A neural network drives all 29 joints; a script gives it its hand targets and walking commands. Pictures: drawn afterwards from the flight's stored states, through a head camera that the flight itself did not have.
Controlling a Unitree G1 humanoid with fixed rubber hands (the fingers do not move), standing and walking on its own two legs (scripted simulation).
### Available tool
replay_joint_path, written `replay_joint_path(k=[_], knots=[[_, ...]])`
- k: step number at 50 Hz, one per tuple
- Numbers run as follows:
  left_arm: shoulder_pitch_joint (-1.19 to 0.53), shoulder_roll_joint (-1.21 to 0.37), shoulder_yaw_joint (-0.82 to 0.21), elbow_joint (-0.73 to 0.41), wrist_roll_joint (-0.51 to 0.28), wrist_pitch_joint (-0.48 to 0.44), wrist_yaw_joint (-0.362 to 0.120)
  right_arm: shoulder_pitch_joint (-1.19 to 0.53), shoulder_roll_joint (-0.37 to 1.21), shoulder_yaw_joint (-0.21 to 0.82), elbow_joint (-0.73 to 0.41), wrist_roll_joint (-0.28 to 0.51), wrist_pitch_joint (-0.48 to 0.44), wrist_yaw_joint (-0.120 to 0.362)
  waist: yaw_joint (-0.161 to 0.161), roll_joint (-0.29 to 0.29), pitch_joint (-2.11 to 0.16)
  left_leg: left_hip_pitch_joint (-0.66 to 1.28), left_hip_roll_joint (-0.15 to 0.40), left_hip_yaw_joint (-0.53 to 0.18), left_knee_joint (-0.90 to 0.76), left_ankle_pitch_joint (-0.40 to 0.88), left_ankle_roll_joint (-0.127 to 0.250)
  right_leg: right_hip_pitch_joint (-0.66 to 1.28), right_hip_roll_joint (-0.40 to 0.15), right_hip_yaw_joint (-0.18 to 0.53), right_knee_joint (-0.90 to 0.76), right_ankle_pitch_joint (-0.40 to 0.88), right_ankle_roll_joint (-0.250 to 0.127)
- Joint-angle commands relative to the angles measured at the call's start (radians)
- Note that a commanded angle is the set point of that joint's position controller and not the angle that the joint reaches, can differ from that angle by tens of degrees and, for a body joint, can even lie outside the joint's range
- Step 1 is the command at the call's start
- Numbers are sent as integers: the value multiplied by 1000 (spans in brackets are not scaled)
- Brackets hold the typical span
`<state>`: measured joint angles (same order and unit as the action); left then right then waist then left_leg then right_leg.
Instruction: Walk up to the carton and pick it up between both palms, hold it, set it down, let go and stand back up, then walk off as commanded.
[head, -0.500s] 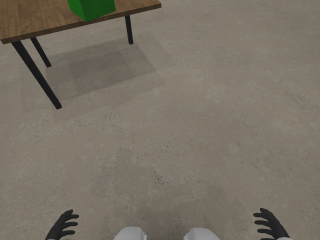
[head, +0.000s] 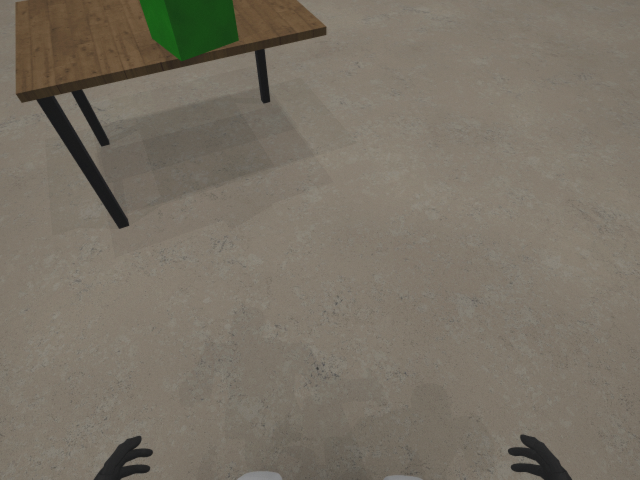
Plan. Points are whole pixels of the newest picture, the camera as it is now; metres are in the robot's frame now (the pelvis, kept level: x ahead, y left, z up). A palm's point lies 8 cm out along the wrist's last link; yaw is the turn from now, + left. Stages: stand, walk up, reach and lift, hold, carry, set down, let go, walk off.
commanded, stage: stand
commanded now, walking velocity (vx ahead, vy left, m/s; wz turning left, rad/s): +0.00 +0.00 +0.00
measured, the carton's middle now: out of the picture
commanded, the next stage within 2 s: walk up in 1.64 s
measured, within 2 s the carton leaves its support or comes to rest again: neither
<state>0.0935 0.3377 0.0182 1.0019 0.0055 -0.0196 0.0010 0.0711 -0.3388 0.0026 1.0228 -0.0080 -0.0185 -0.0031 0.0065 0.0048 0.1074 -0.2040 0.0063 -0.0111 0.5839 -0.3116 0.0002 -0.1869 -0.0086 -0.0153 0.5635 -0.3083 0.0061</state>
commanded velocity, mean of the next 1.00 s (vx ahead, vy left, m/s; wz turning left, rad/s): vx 0.00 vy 0.00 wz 0.00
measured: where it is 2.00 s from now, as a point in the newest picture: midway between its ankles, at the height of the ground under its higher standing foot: outside the picture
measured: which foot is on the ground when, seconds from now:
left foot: down 0.00-1.00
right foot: down 0.00-1.00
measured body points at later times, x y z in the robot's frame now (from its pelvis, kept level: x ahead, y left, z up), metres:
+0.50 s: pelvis -0.01 +0.01 +0.01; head -0.01 +0.00 +0.46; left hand +0.09 +0.30 -0.11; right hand +0.10 -0.29 -0.11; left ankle +0.01 +0.12 -0.73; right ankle +0.00 -0.12 -0.73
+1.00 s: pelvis +0.00 +0.01 +0.02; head +0.00 +0.00 +0.47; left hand +0.09 +0.30 -0.11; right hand +0.09 -0.29 -0.11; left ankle +0.01 +0.12 -0.73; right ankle +0.00 -0.12 -0.73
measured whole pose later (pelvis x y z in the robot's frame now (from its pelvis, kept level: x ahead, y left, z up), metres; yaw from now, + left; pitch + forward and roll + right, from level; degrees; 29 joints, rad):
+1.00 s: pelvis +0.00 +0.01 +0.02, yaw -1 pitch -4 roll +0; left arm 0.10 0.33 0.02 1.08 0.01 -0.02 0.00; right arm 0.07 -0.34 0.00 1.11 -0.01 -0.02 0.00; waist 0.00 0.01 0.08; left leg -0.10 -0.01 0.00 0.35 -0.18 0.01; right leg -0.10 -0.02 0.00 0.35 -0.19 0.02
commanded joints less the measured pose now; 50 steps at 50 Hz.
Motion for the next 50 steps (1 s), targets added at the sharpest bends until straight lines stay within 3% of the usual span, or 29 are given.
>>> replay_joint_path(k=[1, 9, 11, 17, 22, 26, 34, 50], knots=[[-60, 212, 48, -44, 0, -20, 8, -57, -211, -40, -47, 1, -20, -8, -3, 12, -139, 37, 101, -93, -172, 279, 45, 51, -103, 100, -168, 244, -47], [-62, 205, 42, -9, 2, -20, 8, -65, -215, -37, -8, 2, -21, -7, 0, -4, -132, 69, 108, -96, -248, 256, 34, 86, -109, 90, -227, 239, -33], [-50, 193, 41, -3, 0, -17, 9, -69, -207, -37, -9, -2, -23, -6, 4, 27, -134, 63, 107, -100, -261, 244, 34, 104, -111, 92, -243, 226, -31], [-61, 199, 38, 9, 5, -18, 5, -71, -208, -42, 5, -3, -22, -6, 4, -8, -116, 76, 114, -99, -289, 216, 29, 83, -113, 94, -273, 171, -29], [-56, 196, 40, 18, 8, -18, 6, -78, -216, -46, 13, -3, -20, 0, -1, 11, -97, 71, 106, -94, -310, 166, 27, 74, -116, 99, -287, 156, -30], [-59, 220, 48, 23, 9, -22, 6, -73, -212, -46, 19, -6, -18, 0, 0, -10, -94, 78, 111, -96, -319, 175, 25, 65, -115, 97, -288, 138, -30], [-45, 205, 44, 23, 9, -19, 4, -63, -217, -45, 23, -5, -18, -3, -4, 10, -102, 76, 108, -87, -318, 167, 25, 74, -120, 105, -294, 161, -30], [-45, 208, 39, 13, 9, -15, 10, -72, -209, -38, 25, -2, -15, -2, -4, -9, -120, 93, 114, -88, -316, 220, 26, 85, -120, 103, -286, 205, -30]])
